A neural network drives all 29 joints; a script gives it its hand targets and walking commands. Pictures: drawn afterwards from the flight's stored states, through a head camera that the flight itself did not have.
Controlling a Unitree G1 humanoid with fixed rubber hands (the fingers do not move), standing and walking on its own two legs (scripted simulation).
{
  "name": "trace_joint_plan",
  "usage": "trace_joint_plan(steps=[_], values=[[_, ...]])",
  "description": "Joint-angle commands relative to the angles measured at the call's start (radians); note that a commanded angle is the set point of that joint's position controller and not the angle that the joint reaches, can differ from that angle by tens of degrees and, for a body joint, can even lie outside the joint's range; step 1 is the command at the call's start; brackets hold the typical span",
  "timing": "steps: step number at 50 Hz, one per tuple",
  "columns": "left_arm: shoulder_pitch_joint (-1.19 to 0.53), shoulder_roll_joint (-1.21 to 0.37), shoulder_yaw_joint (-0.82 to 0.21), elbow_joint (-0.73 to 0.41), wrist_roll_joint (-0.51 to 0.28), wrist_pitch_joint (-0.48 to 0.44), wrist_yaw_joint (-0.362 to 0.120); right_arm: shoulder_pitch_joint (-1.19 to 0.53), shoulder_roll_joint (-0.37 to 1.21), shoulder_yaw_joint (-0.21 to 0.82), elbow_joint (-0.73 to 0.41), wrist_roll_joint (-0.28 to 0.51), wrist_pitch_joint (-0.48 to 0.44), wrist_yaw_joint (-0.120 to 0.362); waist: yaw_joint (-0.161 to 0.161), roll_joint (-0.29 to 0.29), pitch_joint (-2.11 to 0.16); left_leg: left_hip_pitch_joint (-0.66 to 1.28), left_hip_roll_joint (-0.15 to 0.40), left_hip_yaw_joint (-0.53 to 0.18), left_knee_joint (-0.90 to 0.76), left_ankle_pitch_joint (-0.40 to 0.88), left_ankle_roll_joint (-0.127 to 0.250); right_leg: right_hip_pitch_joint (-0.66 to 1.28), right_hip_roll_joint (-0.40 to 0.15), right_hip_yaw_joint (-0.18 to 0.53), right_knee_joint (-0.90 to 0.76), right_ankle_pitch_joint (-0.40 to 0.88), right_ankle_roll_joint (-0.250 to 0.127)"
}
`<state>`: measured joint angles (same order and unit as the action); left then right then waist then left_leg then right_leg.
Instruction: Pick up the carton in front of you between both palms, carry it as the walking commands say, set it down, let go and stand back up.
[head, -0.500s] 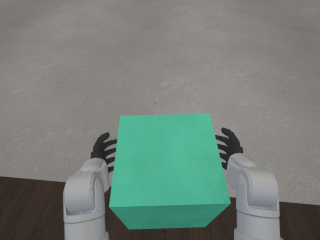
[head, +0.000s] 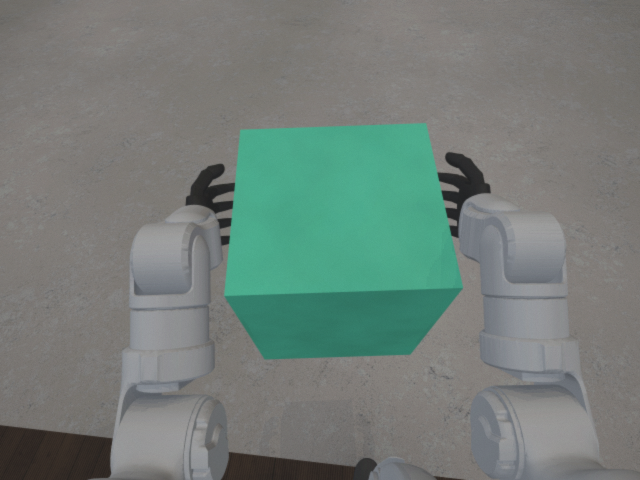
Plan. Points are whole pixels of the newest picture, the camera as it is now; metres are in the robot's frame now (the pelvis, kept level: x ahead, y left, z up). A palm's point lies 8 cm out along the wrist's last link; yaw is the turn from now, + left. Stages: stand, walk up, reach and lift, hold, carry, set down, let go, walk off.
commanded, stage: carry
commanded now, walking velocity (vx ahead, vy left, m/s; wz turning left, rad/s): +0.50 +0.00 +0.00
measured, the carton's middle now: (335, 255) +0.38 +0.00 +0.06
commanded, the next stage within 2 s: none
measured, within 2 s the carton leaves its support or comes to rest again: neither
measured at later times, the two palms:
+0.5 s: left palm (236, 102) +0.72 +0.17 +0.07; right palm (405, 91) +0.72 -0.13 +0.08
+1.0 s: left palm (270, 45) +1.02 +0.13 +0.03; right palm (397, 38) +1.02 -0.17 +0.03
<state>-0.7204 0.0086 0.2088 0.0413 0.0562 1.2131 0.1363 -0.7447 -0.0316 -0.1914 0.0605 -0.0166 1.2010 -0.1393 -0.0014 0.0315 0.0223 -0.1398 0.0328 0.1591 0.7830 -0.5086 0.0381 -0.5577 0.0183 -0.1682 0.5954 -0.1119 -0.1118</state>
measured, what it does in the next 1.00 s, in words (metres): goes down: left foot 0.07 m lower, then right foot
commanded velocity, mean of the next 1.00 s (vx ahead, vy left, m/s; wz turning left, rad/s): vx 0.50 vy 0.00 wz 0.00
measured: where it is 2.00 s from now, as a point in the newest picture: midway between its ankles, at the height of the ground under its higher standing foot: (329, 215)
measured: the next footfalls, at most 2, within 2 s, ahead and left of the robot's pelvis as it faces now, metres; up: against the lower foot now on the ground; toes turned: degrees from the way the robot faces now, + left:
left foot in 0.46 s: +0.51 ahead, +0.05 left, -0.07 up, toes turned +3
right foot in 0.94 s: +0.81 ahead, -0.08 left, -0.07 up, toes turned -5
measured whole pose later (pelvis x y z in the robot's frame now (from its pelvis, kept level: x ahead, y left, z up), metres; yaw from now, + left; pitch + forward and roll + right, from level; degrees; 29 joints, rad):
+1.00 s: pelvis +0.66 -0.01 -0.06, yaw +0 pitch +4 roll -1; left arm -0.52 -0.07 0.18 -0.05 0.08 1.09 0.13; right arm -0.54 0.02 -0.19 -0.03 -0.01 1.08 -0.12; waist -0.02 0.03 0.06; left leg -0.24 -0.04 0.06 0.98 -0.49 0.04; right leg -0.52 0.04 -0.17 0.56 -0.11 -0.13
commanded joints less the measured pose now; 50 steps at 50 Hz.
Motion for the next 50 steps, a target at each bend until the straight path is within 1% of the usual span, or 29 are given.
trace_joint_plan(steps=[1, 2, 3, 5, 8, 10, 13, 16, 18, 20, 21, 22, 23, 24, 25, 26, 27, 28, 30, 31, 35, 38, 43, 45, 46, 47, 48, 49, 50], values=[[-0.693, -0.947, -0.604, -0.039, -0.433, 0.002, -0.224, -0.687, 1.023, 0.614, -0.056, 0.403, 0.022, 0.231, 0.1, -0.337, -0.714, -0.519, -0.116, -0.144, 0.65, -0.035, 0.005, 0.968, -0.365, 0.723, -0.137, 0.129, -0.232], [-0.729, -0.984, -0.603, -0.057, -0.453, 0.005, -0.232, -0.719, 1.043, 0.602, -0.05, 0.393, 0.025, 0.223, 0.101, -0.288, -0.641, -0.62, -0.073, -0.193, 0.693, -0.011, 0.029, 0.948, -0.344, 0.658, -0.127, 0.186, -0.211], [-0.775, -1.037, -0.608, -0.072, -0.476, 0.008, -0.241, -0.727, 1.057, 0.583, -0.053, 0.377, 0.025, 0.215, 0.104, -0.164, -0.599, -0.639, -0.051, -0.202, 0.635, 0.04, 0.032, 0.9, -0.324, 0.581, -0.115, 0.291, -0.17], [-0.858, -1.121, -0.623, -0.121, -0.518, 0.007, -0.256, -0.71, 1.091, 0.556, -0.06, 0.339, 0.025, 0.203, 0.085, -0.083, -0.567, -0.597, -0.01, -0.193, 0.479, 0.121, 0.029, 0.798, -0.297, 0.478, -0.126, 0.327, -0.111], [-0.909, -1.188, -0.642, -0.212, -0.542, 0.002, -0.264, -0.679, 1.125, 0.547, -0.108, 0.3, 0.017, 0.19, 0.078, -0.105, -0.576, -0.563, -0.002, -0.169, 0.312, 0.123, 0.009, 0.772, -0.275, 0.411, -0.141, 0.342, -0.104], [-0.898, -1.192, -0.656, -0.248, -0.54, -0.001, -0.264, -0.659, 1.127, 0.564, -0.141, 0.282, 0.009, 0.18, 0.088, -0.121, -0.56, -0.605, -0.013, -0.132, 0.203, 0.124, 0.002, 0.798, -0.261, 0.365, -0.124, 0.467, -0.12], [-0.832, -1.161, -0.686, -0.263, -0.517, -0.008, -0.265, -0.619, 1.109, 0.607, -0.177, 0.263, -0.004, 0.172, 0.1, -0.14, -0.574, -0.587, -0.034, -0.082, 0.078, 0.364, 0.006, 0.829, -0.216, 0.264, -0.078, 0.621, -0.094], [-0.723, -1.124, -0.711, -0.221, -0.491, -0.022, -0.272, -0.582, 1.092, 0.652, -0.18, 0.262, -0.013, 0.182, 0.141, -0.136, -0.542, -0.664, -0.054, -0.061, -0.133, 0.602, 0.002, 0.943, -0.14, 0.23, -0.005, 0.548, -0.066], [-0.662, -1.105, -0.72, -0.168, -0.472, -0.031, -0.278, -0.554, 1.075, 0.667, -0.16, 0.264, -0.014, 0.198, 0.156, -0.102, -0.473, -0.527, -0.062, -0.044, -0.358, 0.77, 0.01, 0.84, -0.107, 0.195, 0.008, 0.374, -0.055], [-0.613, -1.101, -0.724, -0.108, -0.461, -0.041, -0.286, -0.526, 1.059, 0.661, -0.119, 0.259, -0.014, 0.217, 0.135, -0.123, -0.431, -0.345, -0.052, -0.033, -0.429, 0.873, 0.04, 0.72, -0.101, 0.17, 0.065, 0.309, -0.047], [-0.607, -1.104, -0.724, -0.08, -0.462, -0.045, -0.291, -0.503, 1.047, 0.648, -0.089, 0.253, -0.016, 0.226, 0.093, -0.132, -0.438, -0.213, -0.051, -0.025, -0.432, 0.892, 0.051, 0.661, -0.093, 0.153, 0.146, 0.33, -0.032], [-0.612, -1.106, -0.726, -0.051, -0.465, -0.049, -0.297, -0.48, 1.038, 0.632, -0.058, 0.244, -0.019, 0.235, 0.022, -0.105, -0.459, -0.049, -0.05, 0.005, -0.436, 0.887, 0.05, 0.587, -0.081, 0.113, 0.269, 0.373, -0.002], [-0.618, -1.108, -0.727, -0.026, -0.466, -0.055, -0.302, -0.46, 1.023, 0.611, -0.039, 0.241, -0.022, 0.246, -0.042, -0.072, -0.472, 0.118, -0.009, -0.022, -0.4, 0.805, 0.028, 0.464, -0.07, 0.089, 0.419, 0.289, 0.019], [-0.623, -1.116, -0.718, -0.008, -0.466, -0.052, -0.305, -0.468, 1.001, 0.597, -0.02, 0.241, -0.023, 0.255, -0.035, 0.141, -0.525, 0.396, 0.159, -0.183, -0.209, 1.075, 0.063, 0.187, -0.019, 0.088, 0.612, -0.242, 0.045], [-0.646, -1.122, -0.706, 0.028, -0.461, -0.046, -0.303, -0.441, 1.014, 0.574, 0.045, 0.25, -0.021, 0.263, -0.025, 0.218, -0.584, 0.595, 0.306, -0.435, -0.106, 1.195, 0.146, -0.054, 0.024, 0.162, 0.76, -0.514, 0.068], [-0.609, -1.131, -0.677, 0.049, -0.453, -0.047, -0.295, -0.424, 1.025, 0.572, 0.071, 0.263, -0.029, 0.271, -0.079, 0.244, -0.663, 0.629, 0.39, -0.67, -0.231, 0.714, 0.297, -0.2, 0.047, 0.185, 0.922, -0.514, 0.078], [-0.646, -1.144, -0.682, 0.028, -0.451, -0.058, -0.285, -0.437, 1.085, 0.587, 0.065, 0.296, -0.039, 0.281, -0.075, 0.132, -0.606, 0.522, 0.34, -0.698, -0.345, 0.457, 0.254, -0.217, 0.001, 0.196, 0.847, -0.437, 0.066], [-0.667, -1.168, -0.687, -0.009, -0.448, -0.069, -0.276, -0.507, 1.128, 0.617, -0.001, 0.325, -0.051, 0.285, -0.066, 0.097, -0.576, 0.457, 0.32, -0.682, -0.366, 0.51, 0.257, -0.225, -0.016, 0.195, 0.823, -0.39, 0.07], [-0.702, -1.192, -0.678, -0.078, -0.445, -0.092, -0.255, -0.619, 1.216, 0.671, -0.095, 0.402, -0.068, 0.291, -0.051, 0.018, -0.555, 0.362, 0.263, -0.54, -0.343, 0.692, 0.203, -0.192, -0.048, 0.201, 0.733, -0.283, 0.083], [-0.686, -1.204, -0.682, -0.099, -0.435, -0.101, -0.243, -0.648, 1.243, 0.693, -0.132, 0.432, -0.077, 0.291, -0.044, 0.023, -0.561, 0.33, 0.24, -0.49, -0.343, 0.713, 0.176, -0.165, -0.054, 0.19, 0.699, -0.269, 0.093], [-0.579, -1.205, -0.696, -0.134, -0.39, -0.14, -0.209, -0.614, 1.27, 0.744, -0.188, 0.473, -0.109, 0.287, -0.061, 0.057, -0.583, 0.376, 0.2, -0.375, -0.3, 0.912, 0.17, -0.241, -0.057, 0.136, 0.56, -0.257, 0.101], [-0.514, -1.174, -0.72, -0.159, -0.359, -0.165, -0.198, -0.543, 1.253, 0.767, -0.193, 0.464, -0.133, 0.291, -0.072, 0.075, -0.579, 0.413, 0.173, -0.314, -0.278, 1.074, 0.151, -0.272, -0.048, 0.101, 0.449, -0.151, 0.089], [-0.486, -1.107, -0.768, -0.209, -0.352, -0.18, -0.202, -0.462, 1.183, 0.794, -0.198, 0.436, -0.152, 0.292, -0.086, 0.075, -0.502, 0.374, 0.105, -0.189, -0.263, 1.169, 0.111, -0.089, 0.03, -0.003, 0.033, 0.075, 0.063], [-0.484, -1.068, -0.781, -0.235, -0.356, -0.171, -0.202, -0.448, 1.14, 0.791, -0.219, 0.427, -0.148, 0.284, -0.062, 0.115, -0.529, 0.306, 0.1, -0.139, -0.173, 1.279, 0.073, 0.156, 0.07, -0.034, -0.102, 0.152, 0.033], [-0.489, -1.055, -0.783, -0.248, -0.363, -0.165, -0.204, -0.451, 1.113, 0.793, -0.233, 0.424, -0.142, 0.28, -0.027, 0.115, -0.566, 0.244, 0.098, -0.09, -0.078, 1.231, 0.043, 0.342, 0.055, -0.031, -0.201, 0.237, 0.018], [-0.483, -1.031, -0.776, -0.253, -0.364, -0.156, -0.207, -0.461, 1.088, 0.795, -0.235, 0.422, -0.134, 0.276, 0.015, 0.075, -0.588, 0.113, 0.084, -0.073, 0.03, 1.06, 0.026, 0.54, -0.005, 0.017, -0.209, 0.253, 0.014], [-0.465, -0.991, -0.755, -0.25, -0.363, -0.144, -0.211, -0.471, 1.07, 0.794, -0.233, 0.419, -0.12, 0.272, 0.021, -0.096, -0.667, -0.101, 0.036, -0.075, 0.19, 0.546, -0.001, 0.794, -0.254, 0.317, -0.06, 0.591, -0.038], [-0.437, -0.956, -0.737, -0.208, -0.353, -0.134, -0.211, -0.428, 1.067, 0.772, -0.202, 0.413, -0.102, 0.266, 0.056, -0.308, -0.774, -0.415, -0.116, -0.131, 0.515, -0.021, -0.053, 1.046, -0.434, 0.699, -0.128, 0.472, -0.248], [-0.407, -0.962, -0.734, -0.192, -0.373, -0.121, -0.214, -0.438, 1.042, 0.766, -0.21, 0.405, -0.094, 0.26, 0.062, -0.242, -0.776, -0.516, -0.066, -0.195, 0.603, -0.032, -0.023, 1.071, -0.418, 0.709, -0.155, 0.321, -0.244]])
